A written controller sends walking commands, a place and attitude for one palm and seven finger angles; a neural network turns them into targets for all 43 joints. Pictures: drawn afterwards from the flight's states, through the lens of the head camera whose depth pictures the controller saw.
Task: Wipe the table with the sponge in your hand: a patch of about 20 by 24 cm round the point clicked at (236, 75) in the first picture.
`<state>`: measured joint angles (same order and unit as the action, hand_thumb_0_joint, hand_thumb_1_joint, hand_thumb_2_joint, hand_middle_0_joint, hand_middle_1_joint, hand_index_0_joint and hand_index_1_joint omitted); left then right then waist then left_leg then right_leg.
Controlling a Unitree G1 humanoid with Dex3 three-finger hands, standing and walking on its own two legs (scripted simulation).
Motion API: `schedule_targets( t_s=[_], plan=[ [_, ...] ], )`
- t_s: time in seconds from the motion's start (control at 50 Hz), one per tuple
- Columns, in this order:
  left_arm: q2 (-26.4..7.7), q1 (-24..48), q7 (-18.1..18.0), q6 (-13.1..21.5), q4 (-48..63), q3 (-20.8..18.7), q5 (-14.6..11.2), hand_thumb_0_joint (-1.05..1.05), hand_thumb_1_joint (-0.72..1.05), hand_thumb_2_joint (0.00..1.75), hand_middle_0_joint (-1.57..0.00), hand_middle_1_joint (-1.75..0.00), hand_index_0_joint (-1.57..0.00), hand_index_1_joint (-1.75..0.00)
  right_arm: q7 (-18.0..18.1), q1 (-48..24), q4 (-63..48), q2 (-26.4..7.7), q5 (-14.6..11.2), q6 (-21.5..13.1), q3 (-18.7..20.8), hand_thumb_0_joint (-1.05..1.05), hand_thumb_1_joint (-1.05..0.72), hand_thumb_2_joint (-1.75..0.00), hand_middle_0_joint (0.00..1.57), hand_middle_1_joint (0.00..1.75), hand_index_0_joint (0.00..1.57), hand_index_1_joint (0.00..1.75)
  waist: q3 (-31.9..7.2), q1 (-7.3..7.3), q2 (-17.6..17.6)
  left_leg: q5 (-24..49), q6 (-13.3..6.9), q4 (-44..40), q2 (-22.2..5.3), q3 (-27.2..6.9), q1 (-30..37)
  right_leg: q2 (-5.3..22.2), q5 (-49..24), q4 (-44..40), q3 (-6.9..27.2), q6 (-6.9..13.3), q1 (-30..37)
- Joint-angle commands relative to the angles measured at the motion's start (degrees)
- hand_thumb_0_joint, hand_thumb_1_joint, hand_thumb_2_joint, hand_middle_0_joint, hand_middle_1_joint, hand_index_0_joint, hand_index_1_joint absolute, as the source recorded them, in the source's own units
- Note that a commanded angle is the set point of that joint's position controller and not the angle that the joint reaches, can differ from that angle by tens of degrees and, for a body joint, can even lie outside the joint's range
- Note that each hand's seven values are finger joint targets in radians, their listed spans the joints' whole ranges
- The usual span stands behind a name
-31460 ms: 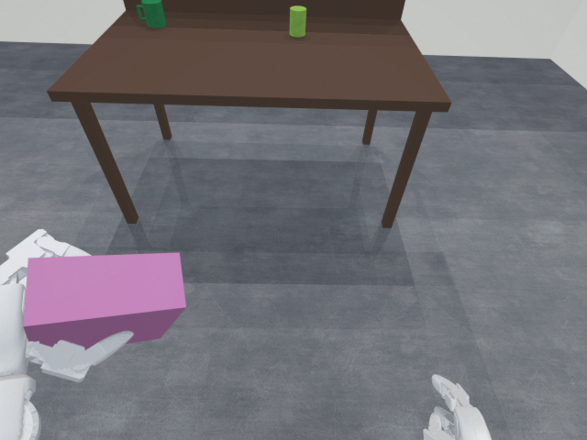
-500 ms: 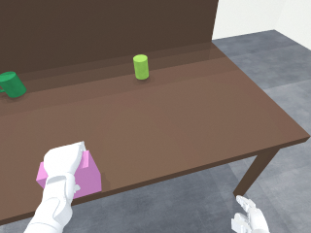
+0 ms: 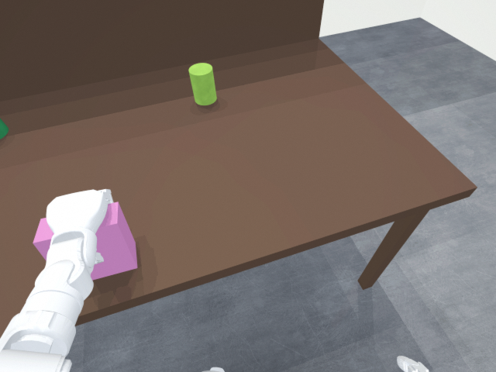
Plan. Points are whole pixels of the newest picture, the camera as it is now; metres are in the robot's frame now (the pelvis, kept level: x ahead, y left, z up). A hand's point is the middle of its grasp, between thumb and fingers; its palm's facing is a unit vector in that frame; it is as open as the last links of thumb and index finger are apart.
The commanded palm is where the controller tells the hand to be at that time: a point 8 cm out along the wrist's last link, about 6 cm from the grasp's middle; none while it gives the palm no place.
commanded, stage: wipe forward along the first lane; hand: left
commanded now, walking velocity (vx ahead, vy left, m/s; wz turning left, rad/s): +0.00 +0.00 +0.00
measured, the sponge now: (96, 252) +0.32 +0.32 -0.04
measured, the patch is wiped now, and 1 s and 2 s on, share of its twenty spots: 0.15 0.35 0.35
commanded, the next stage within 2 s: slide across to the middle lane in 1.02 s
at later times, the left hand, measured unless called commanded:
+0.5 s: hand (89, 207) +0.39 +0.34 +0.01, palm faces -0.15 +0.02 -0.99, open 10.1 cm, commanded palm +0.38 +0.33 +0.05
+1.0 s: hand (86, 186) +0.44 +0.37 +0.02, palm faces -0.15 +0.03 -0.99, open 10.1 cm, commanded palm +0.44 +0.35 +0.05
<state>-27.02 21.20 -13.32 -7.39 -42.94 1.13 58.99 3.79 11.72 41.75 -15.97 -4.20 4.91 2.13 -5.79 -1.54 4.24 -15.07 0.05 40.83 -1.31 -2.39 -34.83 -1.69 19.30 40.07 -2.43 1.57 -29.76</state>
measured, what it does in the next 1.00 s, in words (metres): stands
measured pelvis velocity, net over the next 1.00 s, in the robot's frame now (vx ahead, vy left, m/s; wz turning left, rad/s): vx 0.00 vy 0.04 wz -0.02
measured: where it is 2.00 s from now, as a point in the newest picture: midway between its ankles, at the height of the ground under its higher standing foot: outside the picture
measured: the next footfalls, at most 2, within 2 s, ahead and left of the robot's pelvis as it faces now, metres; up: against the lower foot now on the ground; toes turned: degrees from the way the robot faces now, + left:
none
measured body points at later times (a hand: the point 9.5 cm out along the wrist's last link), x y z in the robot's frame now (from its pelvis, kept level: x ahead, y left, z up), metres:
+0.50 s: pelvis +0.00 +0.01 -0.01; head +0.05 +0.01 +0.44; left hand +0.39 +0.34 +0.07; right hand +0.08 -0.26 -0.14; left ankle +0.05 +0.13 -0.71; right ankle +0.01 -0.11 -0.71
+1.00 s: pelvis +0.00 +0.04 -0.02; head +0.08 +0.05 +0.43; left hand +0.44 +0.36 +0.07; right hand +0.05 -0.24 -0.14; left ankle +0.05 +0.13 -0.71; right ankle +0.01 -0.10 -0.71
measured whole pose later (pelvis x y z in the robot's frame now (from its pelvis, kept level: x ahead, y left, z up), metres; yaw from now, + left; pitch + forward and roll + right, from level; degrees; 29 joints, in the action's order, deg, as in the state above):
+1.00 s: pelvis +0.00 +0.04 -0.02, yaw -1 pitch +17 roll -4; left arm -35.8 45.4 -13.3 -5.7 -65.3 -0.5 62.5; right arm 1.6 16.6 41.0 -15.2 -3.4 5.9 0.9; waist -7.9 3.9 2.4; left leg -17.2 -1.8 48.0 -1.1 -2.0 -48.1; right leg -1.5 19.4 43.2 -1.9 -0.8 -41.1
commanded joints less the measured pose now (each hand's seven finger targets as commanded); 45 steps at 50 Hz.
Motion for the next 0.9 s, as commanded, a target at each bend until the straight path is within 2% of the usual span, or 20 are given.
schedule_targets(
  t_s=[0.0, 0.02, 0.06, 0.12, 0.16, 0.24, 0.26, 0.28, 0.36, 0.42, 0.44, 0.46, 0.52, 0.56, 0.62, 0.66, 0.72, 0.76, 0.82, 0.88],
  plan=[
    [-12.23, 16.14, -2.98, 0.29, 0.04, -2.84, 1.00, 0.00, 0.10, 1.30, -1.20, -1.60, -1.20, -1.60, 0.16, -2.12, -7.07, -7.33, 0.19, -2.23, 2.47, 0.00, -0.90, -0.90, 0.20, 0.30, 0.20, 0.30, -9.82, 2.43, -7.50, -1.97, -3.19, -2.82, 2.35, 2.28, 5.15, 0.16, -3.70, -8.93, 3.09, 0.44, 0.47],
    [-15.11, 16.47, -3.15, 0.54, -0.42, -5.57, 0.64, 0.00, 0.10, 1.30, -1.20, -1.60, -1.20, -1.60, 0.23, -1.98, -6.73, -7.66, 0.12, -2.21, 2.61, 0.00, -0.90, -0.90, 0.20, 0.30, 0.20, 0.30, -10.58, 1.93, -7.66, -2.11, -3.24, -2.72, 2.29, 2.12, 4.73, 0.00, -3.64, -9.12, 3.75, 0.56, 1.08],
    [-14.48, 18.30, -3.14, 0.64, -2.18, -3.99, 0.41, 0.00, 0.10, 1.30, -1.20, -1.60, -1.20, -1.60, 0.14, -0.95, -6.74, -7.64, -0.03, -2.26, 2.48, 0.00, -0.90, -0.90, 0.20, 0.30, 0.20, 0.30, -10.62, 2.76, -8.36, -2.51, -3.43, -2.32, 2.30, 2.27, 3.59, 0.14, -3.49, -8.93, 3.38, 0.18, 1.00],
    [-17.95, 20.27, -3.13, 1.02, -4.12, -6.31, 0.80, 0.00, 0.10, 1.30, -1.20, -1.60, -1.20, -1.60, 0.08, -0.23, -6.20, -8.06, -0.01, -2.07, 2.47, 0.00, -0.90, -0.90, 0.20, 0.30, 0.20, 0.30, -11.03, 2.55, -6.87, -2.72, -3.39, -2.11, 2.17, 2.09, 2.94, -0.05, -2.94, -8.82, 3.69, 0.43, 0.53],
    [-15.00, 22.17, -3.07, 1.30, -5.12, -2.81, 1.43, 0.00, 0.10, 1.30, -1.20, -1.60, -1.20, -1.60, -0.10, 0.63, -6.36, -7.75, -0.02, -2.10, 2.45, 0.00, -0.90, -0.90, 0.20, 0.30, 0.20, 0.30, -10.52, 3.86, -6.27, -3.14, -3.54, -1.72, 2.20, 2.06, 3.01, -0.13, -2.19, -8.50, 3.04, 0.27, -1.37],
    [-18.68, 26.14, -3.37, 1.82, -7.28, -4.86, 1.55, 0.00, 0.10, 1.30, -1.20, -1.60, -1.20, -1.60, -0.19, 1.93, -5.95, -8.26, -0.01, -2.01, 2.35, 0.00, -0.90, -0.90, 0.20, 0.30, 0.20, 0.30, -11.35, 4.13, -6.36, -4.07, -3.61, -1.42, 1.99, 1.68, 2.03, -0.45, -0.71, -8.04, 2.68, 0.32, -2.43],
    [-16.21, 25.84, -3.28, 2.01, -7.64, -2.92, 1.40, 0.00, 0.10, 1.30, -1.20, -1.60, -1.20, -1.60, -0.27, 2.27, -6.07, -7.94, 0.00, -2.16, 2.41, 0.00, -0.90, -0.90, 0.20, 0.30, 0.20, 0.30, -11.75, 4.49, -6.12, -3.86, -3.60, -1.21, 1.95, 1.76, 2.38, -0.48, -1.14, -7.87, 2.48, 0.32, -2.83],
    [-17.53, 25.52, -3.42, 2.09, -8.50, -4.19, 1.80, 0.00, 0.10, 1.30, -1.20, -1.60, -1.20, -1.60, -0.46, 2.48, -5.83, -8.12, 0.09, -2.10, 2.53, 0.00, -0.90, -0.90, 0.20, 0.30, 0.20, 0.30, -12.11, 4.11, -5.74, -3.46, -3.57, -0.98, 1.81, 1.70, 2.53, -0.44, -1.43, -7.83, 2.63, 0.45, -3.26],
    [-15.94, 25.65, -3.72, 2.26, -9.43, -3.17, 1.57, 0.00, 0.10, 1.30, -1.20, -1.60, -1.20, -1.60, -0.85, 3.29, -5.97, -7.91, 0.26, -1.81, 2.62, 0.00, -0.90, -0.90, 0.20, 0.30, 0.20, 0.30, -13.54, 4.11, -5.13, -2.22, -3.51, -0.60, 1.77, 1.71, 2.94, -0.64, -3.04, -7.13, 2.06, 0.51, -3.35],
    [-18.54, 28.10, -3.94, 1.92, -10.69, -5.11, 1.60, 0.00, 0.10, 1.30, -1.20, -1.60, -1.20, -1.60, -0.84, 3.50, -5.54, -8.40, 0.23, -1.47, 2.39, 0.00, -0.90, -0.90, 0.20, 0.30, 0.20, 0.30, -12.93, 4.51, -6.07, -1.73, -3.52, -0.48, 1.55, 1.42, 1.98, -0.79, -3.81, -7.01, 2.15, 0.55, -3.85],
    [-18.24, 30.22, -4.03, 1.92, -10.73, -3.72, 2.15, 0.00, 0.10, 1.30, -1.20, -1.60, -1.20, -1.60, -0.82, 3.88, -5.61, -8.46, 0.22, -1.35, 2.34, 0.00, -0.90, -0.90, 0.20, 0.30, 0.20, 0.30, -12.45, 5.41, -6.30, -2.52, -3.55, -0.42, 1.59, 1.36, 1.76, -0.76, -2.77, -6.77, 1.75, 0.39, -4.80],
    [-17.00, 30.41, -4.13, 1.97, -10.79, -2.70, 2.47, 0.00, 0.10, 1.30, -1.20, -1.60, -1.20, -1.60, -0.93, 4.03, -5.57, -8.31, 0.28, -1.43, 2.48, 0.00, -0.90, -0.90, 0.20, 0.30, 0.20, 0.30, -12.72, 5.47, -5.70, -2.70, -3.55, -0.39, 1.62, 1.39, 2.14, -0.77, -2.48, -6.67, 1.56, 0.41, -5.48],
    [-18.60, 30.82, -4.26, 1.70, -12.39, -4.38, 3.27, 0.00, 0.10, 1.30, -1.20, -1.60, -1.20, -1.60, -1.05, 4.46, -5.17, -8.65, 0.49, -1.06, 2.53, 0.00, -0.90, -0.90, 0.20, 0.30, 0.20, 0.30, -13.87, 5.11, -5.60, -0.92, -3.46, -0.18, 1.36, 0.87, 2.78, -0.98, -3.86, -6.08, 1.43, 0.79, -6.14],
    [-16.40, 32.39, -4.16, 1.44, -12.02, -1.81, 3.04, 0.00, 0.10, 1.30, -1.20, -1.60, -1.20, -1.60, -1.24, 4.79, -5.64, -8.32, 0.42, -1.00, 2.49, 0.00, -0.90, -0.90, 0.20, 0.30, 0.20, 0.30, -13.79, 5.80, -4.71, -1.56, -3.45, -0.10, 1.49, 1.04, 3.33, -0.94, -3.20, -6.10, 1.09, 0.62, -6.95],
    [-19.95, 31.99, -4.12, 0.97, -13.82, -5.34, 2.77, 0.00, 0.10, 1.30, -1.20, -1.60, -1.20, -1.60, -1.28, 5.17, -5.37, -8.78, 0.54, -0.58, 2.49, 0.00, -0.90, -0.90, 0.20, 0.30, 0.20, 0.30, -15.31, 4.97, -5.15, 0.14, -3.31, 0.04, 1.31, 0.66, 3.12, -1.05, -4.72, -5.63, 1.02, 0.84, -5.92],
    [-17.32, 33.49, -3.83, 0.77, -13.75, -2.16, 3.01, 0.00, 0.10, 1.30, -1.20, -1.60, -1.20, -1.60, -1.41, 5.37, -5.75, -8.51, 0.46, -0.59, 2.40, 0.00, -0.90, -0.90, 0.20, 0.30, 0.20, 0.30, -14.12, 5.92, -4.02, -1.26, -3.33, -0.07, 1.47, 0.76, 3.43, -1.07, -3.22, -5.84, 0.68, 0.67, -7.56],
    [-22.33, 36.38, -3.58, 0.46, -15.70, -5.50, 3.62, 0.00, 0.10, 1.30, -1.20, -1.60, -1.20, -1.60, -1.13, 6.09, -5.00, -9.29, 0.60, -0.41, 2.30, 0.00, -0.90, -0.90, 0.20, 0.30, 0.20, 0.30, -14.18, 6.10, -4.92, -1.38, -3.36, -0.14, 1.04, 0.35, 2.77, -1.13, -3.04, -5.69, 0.79, 0.77, -7.95],
    [-20.63, 37.38, -3.19, 0.70, -15.63, -3.09, 4.11, 0.00, 0.10, 1.30, -1.20, -1.60, -1.20, -1.60, -1.25, 6.70, -5.54, -9.05, 0.65, -0.47, 2.26, 0.00, -0.90, -0.90, 0.20, 0.30, 0.20, 0.30, -14.51, 6.66, -3.87, -1.52, -3.33, 0.14, 1.33, 0.38, 2.97, -1.23, -2.74, -5.40, 0.47, 0.74, -8.77],
    [-20.93, 38.16, -2.74, 0.86, -15.79, -3.71, 4.52, 0.00, 0.10, 1.30, -1.20, -1.60, -1.20, -1.60, -1.48, 7.13, -5.36, -9.14, 0.93, -0.37, 2.33, 0.00, -0.90, -0.90, 0.20, 0.30, 0.20, 0.30, -16.15, 6.10, -1.61, -0.14, -3.04, 0.13, 0.95, -0.24, 4.34, -1.41, -3.36, -4.48, 0.16, 1.24, -9.96],
    [-20.45, 39.07, -2.44, 0.84, -16.31, -2.65, 4.34, 0.00, 0.10, 1.30, -1.20, -1.60, -1.20, -1.60, -1.68, 8.16, -5.54, -9.10, 1.05, -0.18, 2.35, 0.00, -0.90, -0.90, 0.20, 0.30, 0.20, 0.30, -16.78, 6.63, -1.29, -0.08, -2.95, 0.45, 0.93, -0.39, 4.82, -1.63, -3.08, -4.29, -0.21, 1.17, -10.74]
  ],
)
